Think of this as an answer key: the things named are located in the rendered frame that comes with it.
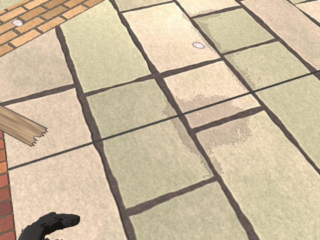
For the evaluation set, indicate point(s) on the robot left hand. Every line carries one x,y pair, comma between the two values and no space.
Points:
48,224

